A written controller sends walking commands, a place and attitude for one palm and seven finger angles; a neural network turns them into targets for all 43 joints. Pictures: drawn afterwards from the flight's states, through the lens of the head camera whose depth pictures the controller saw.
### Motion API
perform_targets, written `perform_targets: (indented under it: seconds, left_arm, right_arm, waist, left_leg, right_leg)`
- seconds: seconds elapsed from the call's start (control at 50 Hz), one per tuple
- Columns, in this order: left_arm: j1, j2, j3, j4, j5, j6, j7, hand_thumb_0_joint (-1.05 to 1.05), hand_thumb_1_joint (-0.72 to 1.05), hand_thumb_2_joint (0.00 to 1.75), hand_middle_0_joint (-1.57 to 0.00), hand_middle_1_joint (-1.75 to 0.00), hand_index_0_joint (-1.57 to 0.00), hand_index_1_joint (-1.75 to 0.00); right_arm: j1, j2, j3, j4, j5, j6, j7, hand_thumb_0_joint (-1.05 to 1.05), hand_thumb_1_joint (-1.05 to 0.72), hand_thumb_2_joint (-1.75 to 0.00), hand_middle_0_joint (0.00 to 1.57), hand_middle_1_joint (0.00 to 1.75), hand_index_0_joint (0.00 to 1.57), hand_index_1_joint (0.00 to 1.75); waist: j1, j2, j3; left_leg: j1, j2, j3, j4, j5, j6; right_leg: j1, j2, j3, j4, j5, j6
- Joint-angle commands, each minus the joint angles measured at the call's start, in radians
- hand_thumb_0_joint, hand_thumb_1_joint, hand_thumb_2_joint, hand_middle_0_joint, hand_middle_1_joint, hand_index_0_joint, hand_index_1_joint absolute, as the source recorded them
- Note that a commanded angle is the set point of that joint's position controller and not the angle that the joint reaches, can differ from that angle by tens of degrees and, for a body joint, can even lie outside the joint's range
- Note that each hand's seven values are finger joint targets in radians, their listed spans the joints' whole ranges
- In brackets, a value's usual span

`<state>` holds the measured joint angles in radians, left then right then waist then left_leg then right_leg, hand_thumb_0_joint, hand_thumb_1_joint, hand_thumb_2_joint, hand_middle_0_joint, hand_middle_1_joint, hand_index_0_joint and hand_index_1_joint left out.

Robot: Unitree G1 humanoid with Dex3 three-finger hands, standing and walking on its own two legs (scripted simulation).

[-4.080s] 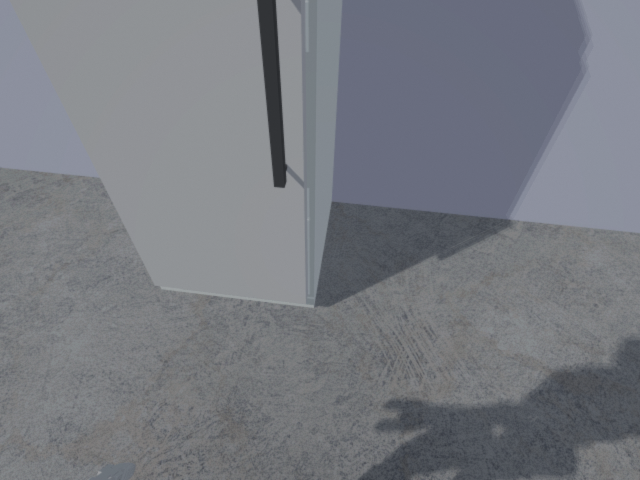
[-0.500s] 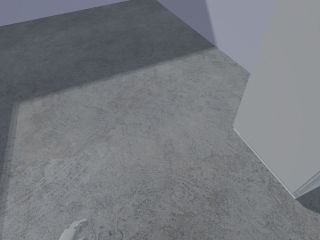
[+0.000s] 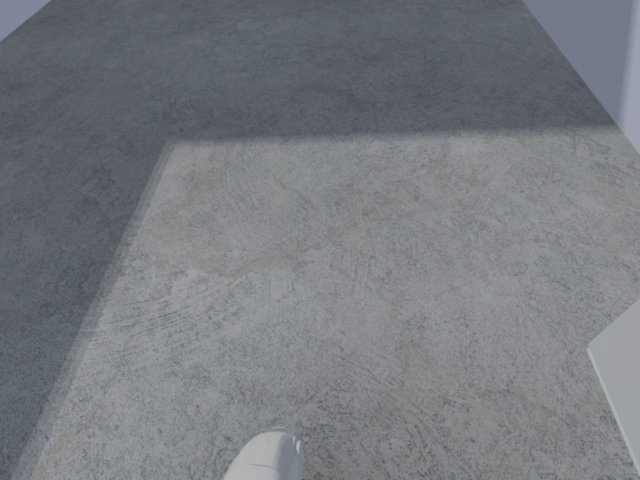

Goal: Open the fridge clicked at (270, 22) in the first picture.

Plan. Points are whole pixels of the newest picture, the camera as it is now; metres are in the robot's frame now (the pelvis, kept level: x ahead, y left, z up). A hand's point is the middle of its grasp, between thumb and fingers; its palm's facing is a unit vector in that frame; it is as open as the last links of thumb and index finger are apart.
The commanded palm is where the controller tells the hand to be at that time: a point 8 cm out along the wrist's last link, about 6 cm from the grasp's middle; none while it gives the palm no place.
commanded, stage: walk to a spot facing it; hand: right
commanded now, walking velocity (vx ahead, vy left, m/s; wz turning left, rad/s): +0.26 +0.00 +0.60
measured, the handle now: out of the picture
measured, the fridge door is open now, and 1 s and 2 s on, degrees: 0 0 0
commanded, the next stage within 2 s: none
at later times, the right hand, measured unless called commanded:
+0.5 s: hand (491, 392) +0.29 -0.22 -0.16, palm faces -0.21 +0.94 -0.25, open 7.4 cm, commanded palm none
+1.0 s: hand (424, 272) +0.50 -0.13 -0.15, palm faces -0.59 +0.77 -0.26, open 7.4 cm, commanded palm none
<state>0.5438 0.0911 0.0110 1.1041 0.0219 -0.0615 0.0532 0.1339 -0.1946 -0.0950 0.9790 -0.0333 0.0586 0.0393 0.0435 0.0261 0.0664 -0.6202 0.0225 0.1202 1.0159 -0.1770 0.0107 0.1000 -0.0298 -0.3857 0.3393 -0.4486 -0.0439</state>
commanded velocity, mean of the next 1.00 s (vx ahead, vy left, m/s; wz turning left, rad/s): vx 0.05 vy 0.00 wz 0.60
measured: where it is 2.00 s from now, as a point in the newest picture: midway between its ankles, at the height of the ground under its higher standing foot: (379, 460)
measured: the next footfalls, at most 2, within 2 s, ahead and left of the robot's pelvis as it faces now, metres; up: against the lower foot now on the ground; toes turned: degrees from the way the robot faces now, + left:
left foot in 0.12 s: +0.16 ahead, +0.07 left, +0.00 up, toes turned +14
right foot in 0.56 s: +0.40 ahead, -0.13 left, +0.00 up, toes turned +13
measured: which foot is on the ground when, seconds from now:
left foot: up 0.00-0.10, down 0.12-0.56, up 0.58-1.00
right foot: down 0.00-0.10, up 0.12-0.54, down 0.56-1.00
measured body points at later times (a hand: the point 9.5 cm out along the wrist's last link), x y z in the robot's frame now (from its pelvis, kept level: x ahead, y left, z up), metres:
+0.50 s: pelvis +0.21 -0.03 +0.00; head +0.26 -0.01 +0.45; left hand +0.31 +0.24 -0.12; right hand +0.30 -0.27 -0.14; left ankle +0.12 +0.06 -0.73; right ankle +0.36 -0.16 -0.70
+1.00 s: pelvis +0.28 -0.04 +0.00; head +0.31 +0.00 +0.45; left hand +0.15 +0.18 -0.15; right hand +0.53 -0.17 -0.13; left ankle +0.21 +0.05 -0.71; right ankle +0.36 -0.14 -0.73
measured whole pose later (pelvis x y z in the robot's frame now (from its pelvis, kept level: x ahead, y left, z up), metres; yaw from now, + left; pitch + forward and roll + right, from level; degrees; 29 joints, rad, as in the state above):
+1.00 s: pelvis +0.28 -0.04 +0.00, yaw +39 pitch +1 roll +0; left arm 0.25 0.23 0.08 0.94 0.03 0.02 0.01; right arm 0.15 -0.22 -0.10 0.86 -0.02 0.06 0.03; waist 0.03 -0.03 0.08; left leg -0.36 0.07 0.10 0.74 -0.38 -0.04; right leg -0.27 -0.22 -0.39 0.59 -0.29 0.02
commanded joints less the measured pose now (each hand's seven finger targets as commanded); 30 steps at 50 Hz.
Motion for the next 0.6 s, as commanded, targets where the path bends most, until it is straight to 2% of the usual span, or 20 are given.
perform_targets:
  seconds: [0.0,0.04,0.06,0.08,0.1,0.12,0.14,0.16,0.18,0.2,0.22,0.26,0.3,0.36,0.46,0.5,0.52,0.54,0.56,0.58]
  left_arm:
    - [0.05,0.203,0.041,-0.034,0.003,-0.01,0.0,0.0,0.9,0.9,-0.2,-0.3,-0.2,-0.3]
    - [-0.001,0.227,0.053,-0.058,-0.006,-0.008,-0.005,0.0,0.9,0.9,-0.2,-0.3,-0.2,-0.3]
    - [-0.045,0.235,0.055,-0.081,-0.012,-0.007,-0.011,0.0,0.9,0.9,-0.2,-0.3,-0.2,-0.3]
    - [-0.086,0.219,0.053,-0.108,-0.026,-0.004,-0.023,0.0,0.9,0.9,-0.2,-0.3,-0.2,-0.3]
    - [-0.101,0.144,0.044,-0.161,-0.037,-0.011,-0.027,0.0,0.9,0.9,-0.2,-0.3,-0.2,-0.3]
    - [-0.175,0.159,0.057,-0.196,-0.029,-0.011,-0.019,0.0,0.9,0.9,-0.2,-0.3,-0.2,-0.3]
    - [-0.203,0.15,0.062,-0.21,-0.02,-0.008,-0.023,0.0,0.9,0.9,-0.2,-0.3,-0.2,-0.3]
    - [-0.193,0.132,0.057,-0.222,-0.011,0.0,-0.031,0.0,0.9,0.9,-0.2,-0.3,-0.2,-0.3]
    - [-0.186,0.139,0.056,-0.203,-0.004,0.011,-0.032,0.0,0.9,0.9,-0.2,-0.3,-0.2,-0.3]
    - [-0.193,0.137,0.06,-0.188,-0.001,0.024,-0.031,0.0,0.9,0.9,-0.2,-0.3,-0.2,-0.3]
    - [-0.185,0.129,0.058,-0.186,0.001,0.034,-0.032,0.0,0.9,0.9,-0.2,-0.3,-0.2,-0.3]
    - [-0.185,0.119,0.056,-0.193,0.001,0.05,-0.033,0.0,0.9,0.9,-0.2,-0.3,-0.2,-0.3]
    - [-0.23,0.117,0.054,-0.208,-0.002,0.051,-0.037,0.0,0.9,0.9,-0.2,-0.3,-0.2,-0.3]
    - [-0.33,0.135,0.05,-0.242,-0.002,0.047,-0.043,0.0,0.9,0.9,-0.2,-0.3,-0.2,-0.3]
    - [-0.442,0.172,0.049,-0.294,-0.008,0.032,-0.037,0.0,0.9,0.9,-0.2,-0.3,-0.2,-0.3]
    - [-0.341,0.216,0.062,-0.268,-0.007,0.028,-0.028,0.0,0.9,0.9,-0.2,-0.3,-0.2,-0.3]
    - [-0.254,0.288,0.073,-0.254,0.004,0.021,-0.023,0.0,0.9,0.9,-0.2,-0.3,-0.2,-0.3]
    - [-0.197,0.382,0.091,-0.242,0.009,0.02,-0.024,0.0,0.9,0.9,-0.2,-0.3,-0.2,-0.3]
    - [-0.184,0.37,0.079,-0.25,-0.002,0.033,-0.026,0.0,0.9,0.9,-0.2,-0.3,-0.2,-0.3]
    - [-0.259,0.316,0.068,-0.257,-0.002,0.033,-0.024,0.0,0.9,0.9,-0.2,-0.3,-0.2,-0.3]
  right_arm:
    - [-0.042,-0.018,0.016,-0.094,0.004,-0.047,0.0,0.0,-0.9,-0.9,0.2,0.3,0.2,0.3]
    - [0.085,-0.052,0.001,-0.066,0.0,-0.063,-0.01,0.0,-0.9,-0.9,0.2,0.3,0.2,0.3]
    - [0.187,-0.091,-0.012,-0.036,-0.003,-0.077,-0.014,0.0,-0.9,-0.9,0.2,0.3,0.2,0.3]
    - [0.317,-0.163,-0.028,-0.003,-0.003,-0.087,-0.019,0.0,-0.9,-0.9,0.2,0.3,0.2,0.3]
    - [0.394,-0.241,-0.038,0.008,0.011,-0.097,-0.035,0.0,-0.9,-0.9,0.2,0.3,0.2,0.3]
    - [0.34,-0.27,-0.041,-0.012,0.035,-0.088,-0.047,0.0,-0.9,-0.9,0.2,0.3,0.2,0.3]
    - [0.262,-0.242,-0.035,-0.031,0.038,-0.081,-0.052,0.0,-0.9,-0.9,0.2,0.3,0.2,0.3]
    - [0.205,-0.208,-0.031,-0.051,0.035,-0.093,-0.051,0.0,-0.9,-0.9,0.2,0.3,0.2,0.3]
    - [0.152,-0.179,-0.017,-0.058,0.033,-0.103,-0.051,0.0,-0.9,-0.9,0.2,0.3,0.2,0.3]
    - [0.125,-0.143,-0.007,-0.062,0.027,-0.112,-0.055,0.0,-0.9,-0.9,0.2,0.3,0.2,0.3]
    - [0.124,-0.132,0.0,-0.059,0.02,-0.12,-0.054,0.0,-0.9,-0.9,0.2,0.3,0.2,0.3]
    - [0.113,-0.136,-0.001,-0.06,0.01,-0.126,-0.05,0.0,-0.9,-0.9,0.2,0.3,0.2,0.3]
    - [0.126,-0.144,-0.002,-0.049,0.009,-0.129,-0.046,0.0,-0.9,-0.9,0.2,0.3,0.2,0.3]
    - [0.157,-0.152,-0.01,-0.053,0.015,-0.117,-0.044,0.0,-0.9,-0.9,0.2,0.3,0.2,0.3]
    - [0.18,-0.193,-0.029,-0.086,0.012,-0.085,-0.057,0.0,-0.9,-0.9,0.2,0.3,0.2,0.3]
    - [0.153,-0.191,-0.03,-0.098,0.015,-0.076,-0.064,0.0,-0.9,-0.9,0.2,0.3,0.2,0.3]
    - [0.155,-0.161,-0.024,-0.112,0.029,-0.073,-0.063,0.0,-0.9,-0.9,0.2,0.3,0.2,0.3]
    - [0.233,-0.098,-0.011,-0.115,0.043,-0.073,-0.053,0.0,-0.9,-0.9,0.2,0.3,0.2,0.3]
    - [0.264,-0.123,-0.012,-0.101,0.03,-0.072,-0.06,0.0,-0.9,-0.9,0.2,0.3,0.2,0.3]
    - [0.259,-0.139,-0.02,-0.085,0.022,-0.059,-0.062,0.0,-0.9,-0.9,0.2,0.3,0.2,0.3]
  waist:
    - [-0.049,-0.167,0.028]
    - [-0.116,-0.225,-0.029]
    - [-0.166,-0.244,-0.083]
    - [-0.235,-0.139,-0.168]
    - [-0.228,0.069,-0.291]
    - [-0.199,0.022,-0.273]
    - [-0.155,-0.056,-0.105]
    - [-0.106,-0.054,-0.098]
    - [-0.062,-0.047,-0.053]
    - [-0.042,-0.05,0.003]
    - [-0.02,-0.061,0.03]
    - [0.008,-0.023,0.04]
    - [0.005,0.041,0.017]
    - [-0.032,0.13,-0.027]
    - [-0.083,0.171,-0.112]
    - [-0.03,0.117,-0.186]
    - [0.005,-0.021,-0.269]
    - [0.002,-0.32,-0.365]
    - [0.005,-0.276,-0.375]
    - [-0.026,-0.241,-0.314]
  left_leg:
    - [0.055,-0.109,0.155,-0.25,-0.112,0.057]
    - [0.243,-0.127,0.143,-0.323,-0.097,0.086]
    - [0.448,-0.103,0.11,-0.401,-0.068,0.11]
    - [0.74,0.03,-0.043,-0.498,0.082,0.182]
    - [0.948,0.337,-0.581,-0.538,0.371,0.331]
    - [0.906,0.397,-0.681,-0.628,0.376,0.38]
    - [0.76,0.372,-0.543,-0.664,0.342,0.351]
    - [0.688,0.328,-0.508,-0.674,0.315,0.229]
    - [0.553,0.292,-0.444,-0.705,0.292,0.157]
    - [0.411,0.257,-0.393,-0.738,0.275,0.143]
    - [0.322,0.231,-0.341,-0.746,0.312,0.186]
    - [0.245,0.182,-0.267,-0.725,0.427,0.19]
    - [0.28,0.136,-0.242,-0.681,0.55,0.179]
    - [0.364,0.087,-0.242,-0.612,0.619,0.15]
    - [0.505,0.1,-0.346,-0.479,0.688,0.124]
    - [0.498,0.082,-0.344,-0.358,0.591,0.076]
    - [0.358,0.011,-0.29,-0.216,0.334,0.023]
    - [0.1,-0.091,-0.169,0.079,-0.405,-0.036]
    - [0.103,-0.054,-0.197,0.269,-0.524,-0.046]
    - [0.078,-0.023,-0.213,0.332,-0.435,-0.062]
  right_leg:
    - [0.067,-0.276,0.056,0.143,1.455,0.059]
    - [-0.008,-0.283,0.04,0.321,1.525,0.063]
    - [-0.132,-0.289,0.05,0.492,1.391,0.07]
    - [-0.364,-0.257,0.05,0.806,0.946,0.081]
    - [-0.685,-0.058,0.123,1.158,-0.111,0.113]
    - [-0.777,-0.06,0.299,1.248,-0.132,0.087]
    - [-0.813,-0.113,0.347,1.202,-0.015,0.077]
    - [-0.819,-0.138,0.371,1.146,0.055,0.095]
    - [-0.765,-0.16,0.373,1.088,0.103,0.105]
    - [-0.7,-0.167,0.373,1.034,0.123,0.104]
    - [-0.663,-0.166,0.365,0.99,0.125,0.111]
    - [-0.634,-0.159,0.343,0.879,0.123,0.132]
    - [-0.643,-0.147,0.331,0.779,0.165,0.146]
    - [-0.646,-0.113,0.308,0.616,0.229,0.153]
    - [-0.533,-0.031,0.279,0.339,0.224,0.137]
    - [-0.339,-0.033,0.283,0.124,0.362,0.127]
    - [-0.101,-0.171,0.375,0.083,0.668,0.089]
    - [0.144,-0.487,0.646,0.171,1.126,-0.045]
    - [0.079,-0.541,0.64,0.164,1.187,-0.118]
    - [-0.006,-0.499,0.55,0.112,1.044,-0.094]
